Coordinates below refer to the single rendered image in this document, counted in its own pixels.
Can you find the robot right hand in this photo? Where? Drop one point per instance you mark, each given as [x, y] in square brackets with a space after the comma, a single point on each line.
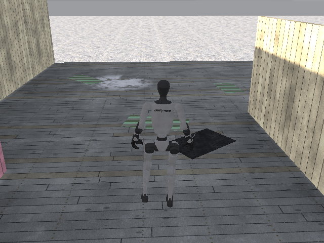
[186, 144]

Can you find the right robot upper arm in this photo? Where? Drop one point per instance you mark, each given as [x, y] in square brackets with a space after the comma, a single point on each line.
[181, 115]

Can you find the robot left hand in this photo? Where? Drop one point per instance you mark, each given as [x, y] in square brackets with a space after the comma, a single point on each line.
[137, 142]

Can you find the right robot forearm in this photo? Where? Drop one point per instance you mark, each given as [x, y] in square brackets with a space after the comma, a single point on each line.
[188, 134]

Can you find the left robot upper arm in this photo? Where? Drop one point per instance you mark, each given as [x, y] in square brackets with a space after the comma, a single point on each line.
[144, 113]

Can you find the robot left thigh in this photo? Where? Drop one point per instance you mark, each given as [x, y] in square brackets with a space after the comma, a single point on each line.
[149, 148]

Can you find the left robot forearm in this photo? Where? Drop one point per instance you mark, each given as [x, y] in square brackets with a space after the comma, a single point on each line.
[137, 133]

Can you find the left robot foot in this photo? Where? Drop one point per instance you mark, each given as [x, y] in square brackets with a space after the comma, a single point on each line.
[144, 198]

